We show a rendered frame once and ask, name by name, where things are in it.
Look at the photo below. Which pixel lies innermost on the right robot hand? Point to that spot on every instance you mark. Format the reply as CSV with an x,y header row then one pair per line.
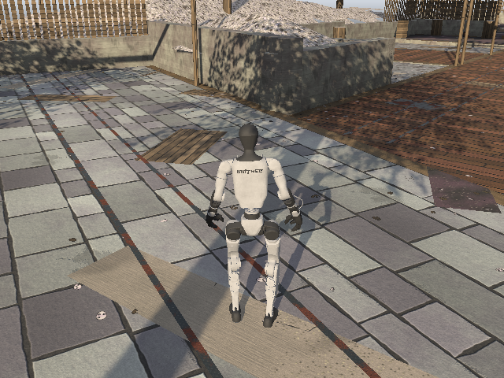
x,y
297,220

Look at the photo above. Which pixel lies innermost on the right robot forearm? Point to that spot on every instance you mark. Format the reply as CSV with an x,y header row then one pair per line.
x,y
292,205

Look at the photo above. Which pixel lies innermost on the left robot hand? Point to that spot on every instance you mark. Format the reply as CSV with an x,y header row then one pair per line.
x,y
216,218

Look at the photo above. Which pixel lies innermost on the left robot forearm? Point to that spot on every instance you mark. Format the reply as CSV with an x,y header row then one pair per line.
x,y
213,206

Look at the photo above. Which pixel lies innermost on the robot torso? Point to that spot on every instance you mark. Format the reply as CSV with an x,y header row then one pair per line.
x,y
250,179

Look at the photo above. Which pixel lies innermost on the left robot upper arm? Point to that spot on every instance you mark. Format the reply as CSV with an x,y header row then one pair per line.
x,y
221,180

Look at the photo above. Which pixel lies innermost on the right robot upper arm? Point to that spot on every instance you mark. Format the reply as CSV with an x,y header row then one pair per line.
x,y
279,177

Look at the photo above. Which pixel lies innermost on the humanoid robot head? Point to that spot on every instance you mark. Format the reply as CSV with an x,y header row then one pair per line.
x,y
248,135

